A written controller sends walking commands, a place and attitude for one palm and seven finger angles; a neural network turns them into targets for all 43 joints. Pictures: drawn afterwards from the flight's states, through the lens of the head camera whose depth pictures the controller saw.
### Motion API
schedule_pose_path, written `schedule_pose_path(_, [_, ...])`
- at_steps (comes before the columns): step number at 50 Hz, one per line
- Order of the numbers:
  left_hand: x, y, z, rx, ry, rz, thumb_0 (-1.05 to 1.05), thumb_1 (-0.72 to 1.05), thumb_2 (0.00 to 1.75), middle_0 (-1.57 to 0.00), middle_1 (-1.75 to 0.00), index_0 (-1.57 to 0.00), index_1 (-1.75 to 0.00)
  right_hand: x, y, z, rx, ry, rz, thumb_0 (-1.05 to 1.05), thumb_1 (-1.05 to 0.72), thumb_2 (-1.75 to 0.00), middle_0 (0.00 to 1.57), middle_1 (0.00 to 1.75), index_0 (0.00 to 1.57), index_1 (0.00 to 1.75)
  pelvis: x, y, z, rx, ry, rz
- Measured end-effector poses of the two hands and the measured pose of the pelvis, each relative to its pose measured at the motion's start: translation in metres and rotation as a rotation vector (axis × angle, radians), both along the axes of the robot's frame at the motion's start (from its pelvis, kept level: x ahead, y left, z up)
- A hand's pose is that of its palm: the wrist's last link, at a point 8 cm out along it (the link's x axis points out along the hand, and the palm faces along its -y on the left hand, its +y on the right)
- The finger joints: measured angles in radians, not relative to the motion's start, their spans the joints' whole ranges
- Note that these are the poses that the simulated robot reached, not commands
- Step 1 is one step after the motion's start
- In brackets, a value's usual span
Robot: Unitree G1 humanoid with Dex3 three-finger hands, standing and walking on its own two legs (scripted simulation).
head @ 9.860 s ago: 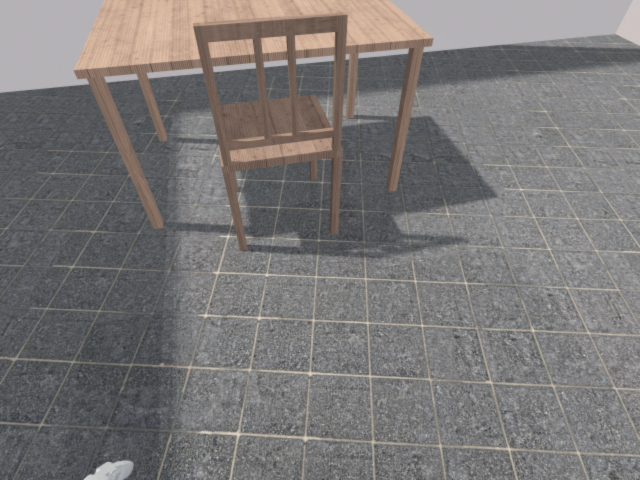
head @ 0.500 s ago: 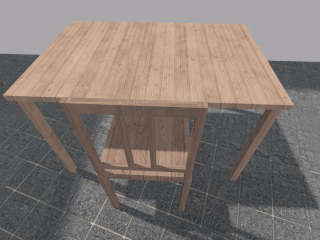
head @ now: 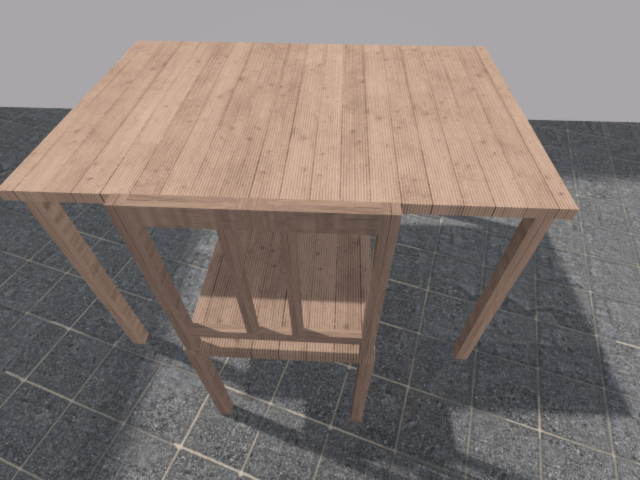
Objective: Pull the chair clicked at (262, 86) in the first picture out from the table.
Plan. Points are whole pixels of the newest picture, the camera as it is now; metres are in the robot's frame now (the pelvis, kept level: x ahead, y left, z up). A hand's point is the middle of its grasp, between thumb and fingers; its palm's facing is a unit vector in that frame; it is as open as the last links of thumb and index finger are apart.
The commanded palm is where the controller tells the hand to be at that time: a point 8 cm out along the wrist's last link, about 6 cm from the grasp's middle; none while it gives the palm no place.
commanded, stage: look again from close up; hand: left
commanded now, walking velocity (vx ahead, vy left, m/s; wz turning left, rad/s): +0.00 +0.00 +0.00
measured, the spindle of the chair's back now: (241, 285) +0.45 +0.18 -0.09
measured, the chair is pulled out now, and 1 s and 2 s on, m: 0.00 0.00 0.00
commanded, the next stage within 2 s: raise the hand toward the chair's back in 1.18 s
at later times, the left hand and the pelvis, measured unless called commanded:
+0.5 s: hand out of the picture -0.03 +0.15 -0.17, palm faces +0.04 -0.98 -0.17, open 7.4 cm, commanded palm none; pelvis +0.00 +0.00 +0.00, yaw +0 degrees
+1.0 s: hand out of the picture -0.03 +0.17 -0.18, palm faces +0.03 -0.99 -0.15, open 7.4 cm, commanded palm none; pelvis +0.00 +0.02 +0.00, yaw +0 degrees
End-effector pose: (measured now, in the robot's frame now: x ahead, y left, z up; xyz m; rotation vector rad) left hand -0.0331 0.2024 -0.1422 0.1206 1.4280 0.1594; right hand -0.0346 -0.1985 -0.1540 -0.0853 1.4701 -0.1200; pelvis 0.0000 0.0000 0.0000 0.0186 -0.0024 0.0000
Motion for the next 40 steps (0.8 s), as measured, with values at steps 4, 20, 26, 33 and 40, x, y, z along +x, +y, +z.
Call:
schedule_pose_path(4, [0.0, -0.003, -0.001, -0.002, 0.001, 0.002, 0.0, 0.91, 0.9, -0.19, -0.3, -0.2, -0.3, 0.0, -0.003, 0.001, -0.003, 0.003, -0.001, 0.0, -0.91, -0.9, 0.2, 0.3, 0.2, 0.29, 0.0, -0.003, 0.0, -0.001, 0.001, 0.001])
schedule_pose_path(20, [0.0, -0.005, -0.002, -0.007, 0.0, 0.004, 0.0, 0.91, 0.9, -0.19, -0.3, -0.2, -0.3, -0.001, -0.004, 0.002, -0.009, 0.005, -0.011, 0.0, -0.91, -0.9, 0.2, 0.3, 0.2, 0.29, 0.003, -0.005, 0.0, -0.007, 0.004, 0.0])
schedule_pose_path(26, [0.002, -0.002, -0.003, -0.01, -0.006, 0.002, 0.0, 0.91, 0.9, -0.19, -0.3, -0.2, -0.3, -0.003, 0.0, 0.003, -0.011, 0.002, -0.014, 0.0, -0.91, -0.9, 0.2, 0.3, 0.2, 0.29, 0.002, -0.001, 0.0, -0.009, 0.003, -0.001])
schedule_pose_path(33, [0.001, 0.003, -0.003, -0.016, -0.005, -0.001, 0.0, 0.91, 0.9, -0.19, -0.3, -0.2, -0.3, -0.007, 0.008, 0.005, -0.009, 0.009, -0.016, 0.0, -0.91, -0.9, 0.2, 0.3, 0.2, 0.29, 0.001, 0.004, 0.0, -0.011, 0.005, -0.002])
schedule_pose_path(40, [0.0, 0.01, -0.004, -0.021, 0.0, -0.004, 0.0, 0.91, 0.9, -0.19, -0.3, -0.2, -0.3, -0.01, 0.017, 0.006, -0.009, 0.014, -0.023, 0.0, -0.91, -0.9, 0.2, 0.3, 0.2, 0.29, 0.002, 0.012, 0.001, -0.013, 0.006, -0.004])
